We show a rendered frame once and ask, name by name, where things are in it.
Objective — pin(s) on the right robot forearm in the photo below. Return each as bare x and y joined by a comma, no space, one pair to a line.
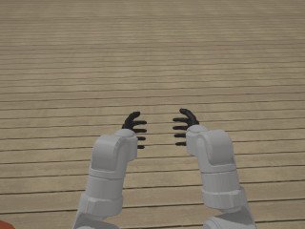
215,156

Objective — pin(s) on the left robot forearm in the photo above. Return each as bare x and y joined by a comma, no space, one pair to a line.
109,159

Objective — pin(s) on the robot right hand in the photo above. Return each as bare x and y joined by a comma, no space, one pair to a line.
191,120

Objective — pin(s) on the robot left hand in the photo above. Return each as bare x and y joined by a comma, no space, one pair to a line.
130,122

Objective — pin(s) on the robot left upper arm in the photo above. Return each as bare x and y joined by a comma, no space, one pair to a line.
95,224

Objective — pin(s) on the robot right upper arm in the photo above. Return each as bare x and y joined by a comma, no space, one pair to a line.
235,220

